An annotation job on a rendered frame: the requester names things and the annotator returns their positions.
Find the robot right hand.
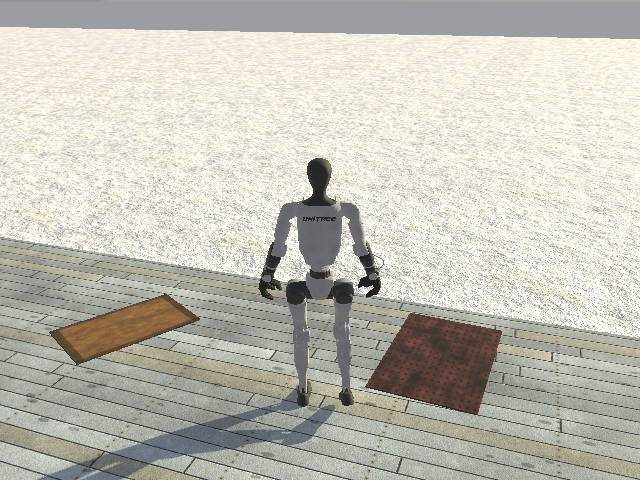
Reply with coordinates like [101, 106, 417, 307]
[358, 276, 381, 297]

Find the robot right forearm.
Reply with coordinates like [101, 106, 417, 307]
[359, 241, 379, 280]

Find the robot left upper arm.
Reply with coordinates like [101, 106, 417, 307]
[271, 202, 299, 258]

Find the robot right upper arm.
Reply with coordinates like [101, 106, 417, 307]
[340, 201, 369, 257]

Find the robot left foot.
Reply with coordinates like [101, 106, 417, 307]
[297, 381, 312, 407]

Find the robot left forearm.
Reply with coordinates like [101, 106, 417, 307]
[261, 242, 281, 282]

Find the robot left hand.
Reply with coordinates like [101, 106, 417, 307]
[258, 278, 282, 300]

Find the right robot shin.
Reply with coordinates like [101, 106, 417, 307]
[336, 324, 352, 393]

